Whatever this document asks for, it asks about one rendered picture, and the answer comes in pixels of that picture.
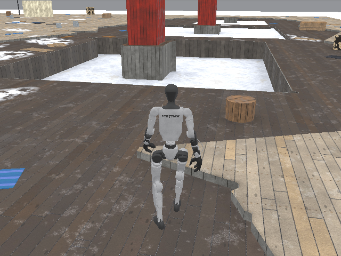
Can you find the robot head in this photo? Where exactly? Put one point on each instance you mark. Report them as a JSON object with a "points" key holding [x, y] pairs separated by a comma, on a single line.
{"points": [[171, 92]]}

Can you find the right robot forearm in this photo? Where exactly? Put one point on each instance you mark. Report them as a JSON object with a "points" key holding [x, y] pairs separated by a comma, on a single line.
{"points": [[194, 145]]}

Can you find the right robot thigh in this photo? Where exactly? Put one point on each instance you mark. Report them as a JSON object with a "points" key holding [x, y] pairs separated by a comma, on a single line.
{"points": [[182, 157]]}

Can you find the robot left hand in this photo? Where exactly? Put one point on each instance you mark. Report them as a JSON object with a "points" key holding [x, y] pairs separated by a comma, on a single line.
{"points": [[150, 145]]}

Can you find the left robot forearm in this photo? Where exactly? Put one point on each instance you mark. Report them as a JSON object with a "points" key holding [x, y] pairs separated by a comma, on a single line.
{"points": [[147, 137]]}

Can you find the right robot upper arm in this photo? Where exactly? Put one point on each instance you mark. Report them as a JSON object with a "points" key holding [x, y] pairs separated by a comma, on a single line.
{"points": [[189, 122]]}

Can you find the robot right hand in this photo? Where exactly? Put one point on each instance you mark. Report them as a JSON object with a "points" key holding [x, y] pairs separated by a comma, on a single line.
{"points": [[199, 163]]}

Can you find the left robot upper arm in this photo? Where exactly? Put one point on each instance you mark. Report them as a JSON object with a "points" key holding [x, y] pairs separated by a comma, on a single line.
{"points": [[152, 119]]}

